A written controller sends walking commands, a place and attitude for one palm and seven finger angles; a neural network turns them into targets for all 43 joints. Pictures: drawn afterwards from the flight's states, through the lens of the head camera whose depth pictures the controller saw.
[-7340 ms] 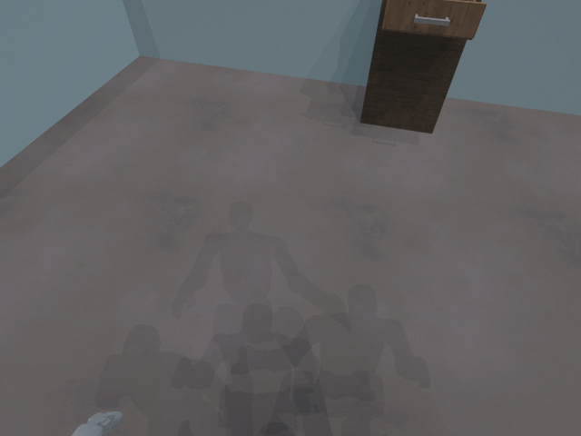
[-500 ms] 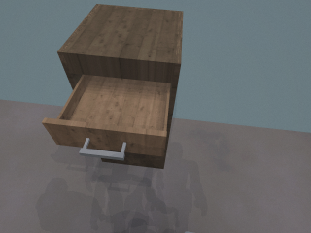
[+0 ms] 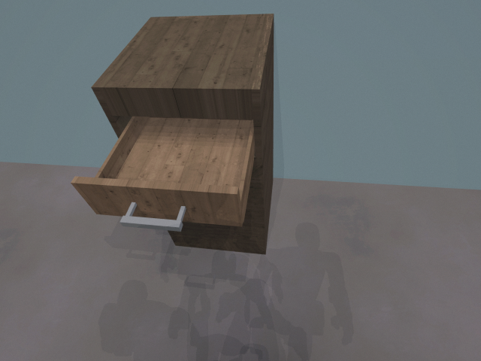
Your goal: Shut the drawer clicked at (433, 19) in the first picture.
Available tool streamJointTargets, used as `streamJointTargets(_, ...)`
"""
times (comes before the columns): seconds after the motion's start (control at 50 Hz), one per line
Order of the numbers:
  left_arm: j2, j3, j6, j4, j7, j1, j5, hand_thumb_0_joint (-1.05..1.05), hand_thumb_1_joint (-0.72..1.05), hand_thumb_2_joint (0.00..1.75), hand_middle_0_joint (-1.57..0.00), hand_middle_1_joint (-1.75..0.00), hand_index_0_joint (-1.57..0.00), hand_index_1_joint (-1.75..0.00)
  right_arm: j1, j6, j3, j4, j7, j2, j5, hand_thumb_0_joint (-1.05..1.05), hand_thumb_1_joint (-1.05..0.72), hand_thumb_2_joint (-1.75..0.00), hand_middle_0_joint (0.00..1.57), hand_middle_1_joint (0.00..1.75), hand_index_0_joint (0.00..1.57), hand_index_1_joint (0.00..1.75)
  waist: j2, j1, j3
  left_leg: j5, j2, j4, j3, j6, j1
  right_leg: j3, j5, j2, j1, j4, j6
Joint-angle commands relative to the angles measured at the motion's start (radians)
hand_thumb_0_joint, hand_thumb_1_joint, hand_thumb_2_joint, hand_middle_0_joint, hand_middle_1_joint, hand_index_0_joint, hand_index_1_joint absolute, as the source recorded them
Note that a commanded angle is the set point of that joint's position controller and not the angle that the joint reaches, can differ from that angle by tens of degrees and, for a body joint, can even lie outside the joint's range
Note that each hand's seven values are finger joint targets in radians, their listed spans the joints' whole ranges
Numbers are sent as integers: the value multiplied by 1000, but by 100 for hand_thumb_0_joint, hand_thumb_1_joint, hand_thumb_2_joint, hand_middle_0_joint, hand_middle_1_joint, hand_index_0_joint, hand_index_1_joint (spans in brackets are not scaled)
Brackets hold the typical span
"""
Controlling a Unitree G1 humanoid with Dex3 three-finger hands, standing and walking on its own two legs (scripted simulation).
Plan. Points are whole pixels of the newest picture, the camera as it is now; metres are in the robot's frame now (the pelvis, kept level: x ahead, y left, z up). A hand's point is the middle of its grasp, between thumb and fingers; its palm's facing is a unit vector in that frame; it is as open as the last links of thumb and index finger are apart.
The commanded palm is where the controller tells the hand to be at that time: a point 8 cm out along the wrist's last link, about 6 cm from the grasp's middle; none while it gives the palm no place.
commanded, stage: come to a stop and stand still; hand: left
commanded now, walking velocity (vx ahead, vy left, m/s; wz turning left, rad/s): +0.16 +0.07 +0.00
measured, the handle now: (154, 216) +0.41 +0.25 -0.07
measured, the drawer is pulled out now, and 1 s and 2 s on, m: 0.24 0.24 0.24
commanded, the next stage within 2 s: look again from close up in 0.46 s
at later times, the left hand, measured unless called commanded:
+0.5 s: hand out of the picture -0.04 +0.21 -0.18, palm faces +0.00 -0.99 -0.17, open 7.3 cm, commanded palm none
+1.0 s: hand out of the picture +0.04 +0.17 -0.19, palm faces +0.03 -0.98 -0.20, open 7.2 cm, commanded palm none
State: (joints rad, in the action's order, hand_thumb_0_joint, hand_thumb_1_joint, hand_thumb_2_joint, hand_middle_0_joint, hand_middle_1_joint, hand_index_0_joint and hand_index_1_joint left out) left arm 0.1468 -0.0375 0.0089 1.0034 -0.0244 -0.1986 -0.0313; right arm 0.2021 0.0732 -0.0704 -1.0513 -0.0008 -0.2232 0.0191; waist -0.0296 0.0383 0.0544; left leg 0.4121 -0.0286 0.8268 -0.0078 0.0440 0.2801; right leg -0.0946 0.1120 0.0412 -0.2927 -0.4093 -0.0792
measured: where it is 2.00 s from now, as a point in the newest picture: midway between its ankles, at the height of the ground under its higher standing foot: outside the picture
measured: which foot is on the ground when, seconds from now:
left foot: up 0.00-0.18, down 0.20-0.64, up 0.66-0.84, down 0.86-1.00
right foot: down 0.00-0.20, up 0.22-0.62, down 0.64-1.00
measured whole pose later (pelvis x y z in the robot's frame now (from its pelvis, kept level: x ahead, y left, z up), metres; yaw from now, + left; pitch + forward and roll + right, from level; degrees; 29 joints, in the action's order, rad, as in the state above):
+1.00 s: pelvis +0.02 +0.00 -0.02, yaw -1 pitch -1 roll -1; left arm 0.15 -0.01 0.00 1.03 -0.05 -0.30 -0.02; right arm 0.17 -0.01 -0.02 -1.01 -0.04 -0.20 0.02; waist 0.00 0.01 0.01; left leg 0.35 -0.03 0.60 0.10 -0.03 0.23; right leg -0.11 0.39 -0.01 -0.11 -0.52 -0.03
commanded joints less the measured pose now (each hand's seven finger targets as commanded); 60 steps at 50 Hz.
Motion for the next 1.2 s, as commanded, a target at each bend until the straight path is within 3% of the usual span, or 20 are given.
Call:
streamJointTargets(0.0, 234, -60, -8, -24, -9, -62, -2, 0, 90, 90, -20, -30, -20, -30, 96, -24, 0, 34, 5, -38, -1, 0, -90, -90, 20, 30, 20, 30, 213, 5, -64, 42, 20, -106, 46, -13, 19, 346, 406, 241, 98, 310, -48)
streamJointTargets(0.14, 196, -52, 14, 13, -6, -7, 9, 0, 90, 90, -20, -30, -20, -30, 376, -49, 20, -71, -13, 3, 0, 0, -90, -90, 20, 30, 20, 30, 124, -93, -61, -55, 55, -547, 107, -72, -335, 189, 526, 103, -115, 251, 80)
streamJointTargets(0.16, 149, -41, 19, 10, -1, -11, 17, 0, 90, 90, -20, -30, -20, -30, 376, -55, 18, -60, -23, -36, 12, 0, -90, -90, 20, 30, 20, 30, -34, -97, 2, 118, -57, -673, -58, -115, -291, 136, 517, 31, -218, 72, 97)
streamJointTargets(0.18, 74, -31, 22, 1, 4, -27, 25, 0, 90, 90, -20, -30, -20, -30, 314, -58, 8, -29, -31, -97, 20, 0, -90, -90, 20, 30, 20, 30, -266, -81, 84, 349, -266, -805, -315, -168, -165, 1, 361, -64, -302, -233, 110)
streamJointTargets(0.2, 82, -34, 26, -12, 8, -1, 18, 0, 90, 90, -20, -30, -20, -30, 212, -55, 9, 19, -44, -130, 11, 0, -90, -90, 20, 30, 20, 30, -188, -62, 206, 363, -356, -863, -370, -209, 57, 76, 316, -41, -292, -413, 90)
streamJointTargets(0.26, 111, -51, 28, 36, 31, -113, -2, 0, 90, 90, -20, -30, -20, -30, 40, -84, 35, 39, -36, -76, 2, 0, -90, -90, 20, 30, 20, 30, -109, 42, 137, 203, -220, -810, -190, -159, 158, 116, 162, -33, -193, -685, 92)
streamJointTargets(0.32, 98, -41, 8, 43, 31, -105, -2, 0, 90, 90, -20, -30, -20, -30, 179, -107, 33, -6, -44, -64, -2, 0, -90, -90, 20, 30, 20, 30, -67, -19, 77, 26, -170, -719, -132, -160, -93, 93, 123, -34, -337, -735, 107)
streamJointTargets(0.44, 78, -16, -9, -3, 27, 37, 8, 0, 90, 90, -20, -30, -20, -30, 325, -117, 34, -68, -54, -33, 11, 0, -90, -90, 20, 30, 20, 30, -104, -105, 56, -309, -264, -632, -191, -241, -280, 66, 268, 27, -344, -434, 109)
streamJointTargets(0.52, 29, 0, -18, 33, 20, -35, 19, 0, 90, 90, -20, -30, -20, -30, 287, -106, 32, -80, -54, -41, 11, 0, -90, -90, 20, 30, 20, 30, -132, -69, -10, -515, -218, -513, -112, -205, -196, 15, 262, -23, -64, -167, 91)
streamJointTargets(0.54, 164, 22, -22, 5, 12, -99, 19, 0, 90, 90, -20, -30, -20, -30, 168, -86, 24, 3, -37, -101, 10, 0, -90, -90, 20, 30, 20, 30, -116, -21, -1, -72, -155, -564, -15, -154, -7, -23, 269, -33, 68, -234, 50)
streamJointTargets(0.56, 97, 24, -24, 24, 13, -197, 9, 0, 90, 90, -20, -30, -20, -30, 105, -108, 20, 43, -32, -88, 10, 0, -90, -90, 20, 30, 20, 30, -67, 16, -47, 50, -136, -454, -18, -117, 114, 22, 148, -16, 131, -163, 57)
streamJointTargets(0.62, 171, 0, -51, 33, -16, -237, 8, 0, 90, 90, -20, -30, -20, -30, 174, -109, 43, 52, -33, 41, -4, 0, -90, -90, 20, 30, 20, 30, 183, -19, -111, 11, 7, -152, 74, -48, 201, 327, -84, 209, 261, 15, -38)
streamJointTargets(0.68, 149, -10, -65, 34, -31, -218, 6, 0, 90, 90, -20, -30, -20, -30, 128, -94, 37, 62, -30, 34, -4, 0, -90, -90, 20, 30, 20, 30, 296, -26, -129, 99, -16, 52, 41, -53, 240, 273, -699, 231, 323, -46, -73)
streamJointTargets(0.72, 122, -3, -58, 17, -42, -183, 7, 0, 90, 90, -20, -30, -20, -30, 98, -85, 35, 78, -32, 28, -8, 0, -90, -90, 20, 30, 20, 30, 253, -33, -88, 78, -26, 63, 34, -52, 231, 218, -730, 226, 293, -38, -81)
streamJointTargets(0.8, 120, 0, -35, -27, -39, -92, 13, 0, 90, 90, -20, -30, -20, -30, 140, -78, 41, 51, -26, 49, -5, 0, -90, -90, 20, 30, 20, 30, 106, -88, -28, -196, -11, -244, 92, -51, -22, 111, -395, 137, 99, -57, -22)
streamJointTargets(0.86, 71, 9, -23, -28, -39, -162, 17, 0, 90, 90, -20, -30, -20, -30, 151, -91, 33, 30, -31, -42, 5, 0, -90, -90, 20, 30, 20, 30, -69, -54, -56, -637, -147, -299, -18, -119, -174, 57, -15, 46, 18, -74, 59)
streamJointTargets(0.9, 84, 9, -23, -17, -38, -164, 10, 0, 90, 90, -20, -30, -20, -30, 87, -85, 39, 42, -33, -37, 2, 0, -90, -90, 20, 30, 20, 30, -106, -49, 9, -650, -131, -301, -8, -120, -129, 69, -16, 48, 47, -32, 62)
streamJointTargets(1.04, 111, 14, -34, 1, -34, -207, 12, 0, 90, 90, -20, -30, -20, -30, 46, -87, 43, 44, -40, -50, -4, 0, -90, -90, 20, 30, 20, 30, 35, -50, -70, -643, -94, -307, 33, -92, -179, 96, -347, 80, 159, -31, 53)
streamJointTargets(1.16, 97, 18, -34, 12, -35, -228, 15, 0, 90, 90, -20, -30, -20, -30, 37, -85, 47, 19, -38, -43, -6, 0, -90, -90, 20, 30, 20, 30, 73, -44, -66, -525, -86, -356, 28, -93, -171, 105, -308, 91, 173, -7, 54)
streamJointTargets(1.18, 119, 19, -58, 34, -68, -268, 2, 0, 90, 90, -20, -30, -20, -30, 4, -98, 41, 90, -30, -78, -12, 0, -90, -90, 20, 30, 20, 30, 239, -27, 22, -560, -86, -155, 47, -74, -73, 175, -684, 112, 82, 4, 111)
